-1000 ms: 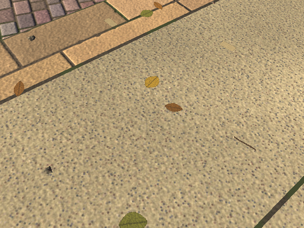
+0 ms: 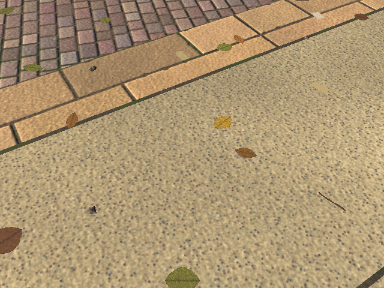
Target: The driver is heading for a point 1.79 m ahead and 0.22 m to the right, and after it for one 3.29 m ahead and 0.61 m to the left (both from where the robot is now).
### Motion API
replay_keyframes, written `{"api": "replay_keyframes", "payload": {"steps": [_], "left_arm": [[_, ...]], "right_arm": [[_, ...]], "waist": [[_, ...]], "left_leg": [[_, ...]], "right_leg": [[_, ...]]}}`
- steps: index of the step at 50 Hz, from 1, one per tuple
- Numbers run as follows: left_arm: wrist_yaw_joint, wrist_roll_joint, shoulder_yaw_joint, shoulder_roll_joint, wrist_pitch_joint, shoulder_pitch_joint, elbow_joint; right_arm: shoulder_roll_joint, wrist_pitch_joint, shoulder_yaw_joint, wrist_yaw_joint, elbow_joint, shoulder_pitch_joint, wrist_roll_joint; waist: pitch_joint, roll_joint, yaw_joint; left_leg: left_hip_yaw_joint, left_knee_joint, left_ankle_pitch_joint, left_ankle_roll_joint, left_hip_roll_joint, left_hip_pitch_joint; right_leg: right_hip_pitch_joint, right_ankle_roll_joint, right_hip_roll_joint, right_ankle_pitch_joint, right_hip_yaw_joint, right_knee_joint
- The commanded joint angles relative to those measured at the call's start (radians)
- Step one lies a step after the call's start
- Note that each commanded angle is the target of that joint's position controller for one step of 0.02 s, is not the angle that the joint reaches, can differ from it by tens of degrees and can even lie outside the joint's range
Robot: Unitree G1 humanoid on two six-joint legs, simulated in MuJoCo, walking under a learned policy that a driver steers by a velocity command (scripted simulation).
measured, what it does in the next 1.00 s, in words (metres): stands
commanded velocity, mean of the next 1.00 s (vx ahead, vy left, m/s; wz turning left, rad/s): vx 0.03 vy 0.00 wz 0.00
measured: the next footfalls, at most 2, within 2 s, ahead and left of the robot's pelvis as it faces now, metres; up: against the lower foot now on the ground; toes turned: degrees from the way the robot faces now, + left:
left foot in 1.54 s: +0.47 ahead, +0.12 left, +0.00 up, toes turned +2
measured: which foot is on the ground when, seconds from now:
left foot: down 0.00-1.00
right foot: down 0.00-1.00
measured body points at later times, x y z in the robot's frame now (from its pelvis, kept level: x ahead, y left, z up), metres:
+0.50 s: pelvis +0.01 +0.00 +0.00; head +0.02 +0.00 +0.45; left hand +0.08 +0.26 -0.15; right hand +0.03 -0.25 -0.15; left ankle -0.04 +0.13 -0.74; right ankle +0.05 -0.11 -0.74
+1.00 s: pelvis +0.04 -0.01 -0.01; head +0.04 -0.01 +0.44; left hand +0.10 +0.25 -0.15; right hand +0.00 -0.26 -0.16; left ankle -0.05 +0.13 -0.74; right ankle +0.05 -0.11 -0.73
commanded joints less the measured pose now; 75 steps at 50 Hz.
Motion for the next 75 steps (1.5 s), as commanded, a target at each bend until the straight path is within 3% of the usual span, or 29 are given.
{"api": "replay_keyframes", "payload": {"steps": [1, 15, 40, 41, 42, 44, 46, 47, 48, 50, 52, 53, 54, 55, 56, 58, 59, 60, 62, 66, 70, 73, 75], "left_arm": [[0.001, 0.000, 0.018, 0.100, -0.012, -0.034, -0.032], [0.011, -0.008, 0.011, 0.099, -0.014, -0.001, 0.038], [0.015, -0.011, 0.005, 0.072, -0.001, -0.007, 0.080], [0.015, -0.011, 0.003, 0.062, 0.000, 0.010, 0.091], [0.015, -0.016, 0.005, 0.066, 0.001, 0.017, 0.095], [0.012, -0.020, 0.010, 0.074, -0.010, 0.004, 0.086], [0.000, -0.027, 0.005, 0.047, -0.047, -0.050, 0.056], [-0.009, -0.032, 0.003, 0.031, -0.067, -0.075, 0.041], [-0.018, -0.033, 0.003, 0.032, -0.083, -0.087, 0.031], [-0.032, -0.042, 0.004, 0.030, -0.107, -0.041, 0.034], [-0.034, -0.045, 0.027, 0.059, -0.112, 0.141, 0.105], [-0.031, -0.038, 0.052, 0.129, -0.114, 0.279, 0.138], [-0.036, -0.039, 0.079, 0.240, -0.114, 0.428, 0.160], [-0.042, -0.019, 0.045, 0.159, -0.124, 0.390, 0.150], [-0.043, -0.016, 0.026, 0.105, -0.132, 0.304, 0.122], [-0.050, -0.014, 0.008, 0.070, -0.132, 0.215, 0.083], [-0.049, -0.011, -0.002, 0.049, -0.127, 0.211, 0.079], [-0.045, -0.009, -0.006, 0.044, -0.119, 0.230, 0.082], [-0.031, -0.009, -0.006, 0.066, -0.109, 0.272, 0.088], [-0.007, -0.005, 0.000, 0.114, -0.096, 0.281, 0.067], [-0.004, -0.021, 0.008, 0.125, -0.095, 0.340, 0.074], [-0.003, -0.026, 0.018, 0.134, -0.087, 0.334, 0.072], [-0.004, -0.017, 0.027, 0.160, -0.076, 0.304, 0.058]], "right_arm": [[-0.127, -0.013, -0.015, -0.007, -0.035, 0.012, 0.002], [-0.097, -0.008, 0.000, -0.005, -0.017, 0.042, 0.005], [-0.069, -0.010, 0.015, -0.013, 0.018, 0.123, 0.005], [-0.061, -0.008, 0.016, -0.014, 0.030, 0.146, 0.006], [-0.072, -0.006, 0.012, -0.016, 0.030, 0.149, 0.011], [-0.103, -0.008, 0.001, -0.020, 0.007, 0.138, 0.021], [-0.144, -0.027, -0.014, -0.019, 0.011, 0.197, 0.035], [-0.177, -0.037, -0.027, -0.017, 0.011, 0.198, 0.039], [-0.185, -0.045, -0.032, -0.016, 0.004, 0.181, 0.038], [-0.156, -0.053, -0.028, -0.006, -0.015, 0.136, 0.039], [-0.150, -0.051, -0.027, 0.002, -0.043, 0.080, 0.039], [-0.128, -0.060, -0.019, 0.005, -0.072, 0.035, 0.039], [-0.066, -0.080, -0.005, 0.000, -0.111, 0.045, 0.035], [-0.086, -0.095, -0.012, 0.002, -0.125, 0.020, 0.050], [-0.097, -0.104, -0.016, 0.011, -0.126, 0.020, 0.067], [-0.099, -0.110, -0.025, 0.020, -0.121, 0.002, 0.054], [-0.118, -0.105, -0.037, 0.022, -0.126, -0.015, 0.043], [-0.110, -0.099, -0.040, 0.028, -0.128, -0.015, 0.040], [-0.080, -0.086, -0.036, 0.036, -0.142, -0.048, 0.034], [-0.045, -0.082, -0.015, 0.038, -0.221, -0.239, 0.032], [-0.062, -0.084, -0.009, 0.056, -0.263, -0.351, 0.042], [-0.095, -0.091, -0.018, 0.071, -0.283, -0.358, 0.043], [-0.148, -0.092, -0.044, 0.070, -0.260, -0.239, 0.041]], "waist": [[0.035, 0.046, -0.004], [-0.014, 0.015, -0.012], [-0.003, 0.013, -0.013], [-0.023, 0.017, -0.015], [-0.002, 0.029, -0.015], [0.075, 0.056, -0.024], [0.130, 0.122, -0.056], [0.156, 0.181, -0.058], [0.178, 0.191, -0.054], [0.170, 0.171, -0.012], [0.092, 0.140, 0.066], [0.037, 0.007, 0.121], [-0.058, -0.271, 0.146], [-0.053, -0.205, 0.111], [0.020, -0.119, 0.065], [0.056, -0.035, 0.023], [0.054, -0.040, 0.015], [0.046, -0.060, 0.012], [0.046, -0.053, 0.013], [0.085, -0.047, 0.043], [0.112, -0.062, 0.062], [0.094, -0.066, 0.024], [-0.013, -0.100, -0.056]], "left_leg": [[-0.068, -0.157, -0.043, 0.033, 0.064, -0.201], [-0.023, -0.109, 0.102, 0.028, 0.032, -0.149], [-0.003, -0.094, 0.104, 0.020, 0.022, -0.164], [0.003, -0.104, 0.001, 0.025, 0.016, -0.157], [-0.004, -0.110, -0.142, 0.042, 0.013, -0.175], [-0.072, -0.140, -0.394, 0.099, 0.049, -0.217], [-0.247, -0.237, -0.498, 0.174, 0.168, -0.163], [-0.360, -0.296, -0.494, 0.217, 0.258, -0.116], [-0.417, -0.312, -0.436, 0.244, 0.311, -0.109], [-0.349, -0.261, -0.259, 0.217, 0.290, -0.098], [-0.189, -0.128, -0.039, 0.145, 0.176, -0.217], [-0.066, 0.125, 0.153, 0.091, 0.079, -0.334], [0.060, 0.496, 0.003, 0.017, -0.046, -0.530], [-0.054, 0.712, -0.196, 0.030, -0.037, -0.639], [-0.087, 0.799, -0.142, 0.063, 0.022, -0.700], [-0.058, 0.733, 0.029, 0.091, 0.102, -0.697], [-0.038, 0.682, 0.080, 0.088, 0.125, -0.659], [-0.018, 0.645, 0.109, 0.077, 0.131, -0.629], [0.018, 0.576, 0.150, 0.043, 0.134, -0.632], [0.055, 0.282, 0.291, 0.002, 0.112, -0.599], [0.071, 0.118, 0.374, 0.019, 0.076, -0.523], [0.058, 0.052, 0.334, 0.064, 0.062, -0.491], [0.095, 0.060, 0.279, 0.102, 0.005, -0.302]], "right_leg": [[0.103, -0.020, -0.043, 0.008, 0.052, -0.053], [0.115, -0.031, -0.052, 0.117, 0.060, -0.032], [0.114, -0.038, -0.045, 0.120, 0.056, -0.022], [0.119, -0.038, -0.032, 0.001, 0.044, -0.022], [0.092, -0.041, -0.010, -0.180, 0.025, -0.007], [-0.026, -0.052, 0.013, -0.442, 0.010, 0.031], [-0.155, -0.044, 0.020, -0.362, -0.022, 0.140], [-0.222, -0.038, 0.019, -0.243, -0.063, 0.226], [-0.257, -0.049, -0.016, -0.211, -0.042, 0.270], [-0.194, -0.073, -0.032, -0.239, -0.048, 0.166], [0.142, -0.070, 0.016, -0.123, -0.067, 0.017], [0.309, -0.120, -0.087, -0.165, 0.140, -0.079], [0.493, -0.259, -0.313, -0.242, 0.565, -0.243], [0.478, -0.300, -0.399, -0.249, 0.742, -0.310], [0.423, -0.274, -0.392, -0.215, 0.632, -0.292], [0.344, -0.212, -0.308, -0.110, 0.402, -0.312], [0.315, -0.185, -0.265, -0.024, 0.311, -0.326], [0.300, -0.174, -0.238, 0.046, 0.251, -0.336], [0.286, -0.183, -0.223, 0.158, 0.184, -0.353], [0.206, -0.184, -0.206, 0.186, 0.103, -0.396], [0.221, -0.178, -0.232, 0.176, 0.070, -0.406], [0.333, -0.152, -0.274, 0.316, 0.053, -0.335], [0.369, -0.126, -0.268, 0.665, 0.024, -0.164]]}}
Over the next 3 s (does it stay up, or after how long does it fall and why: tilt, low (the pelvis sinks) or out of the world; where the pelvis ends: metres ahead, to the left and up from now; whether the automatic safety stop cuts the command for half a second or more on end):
stays up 0.91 -0.10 0.00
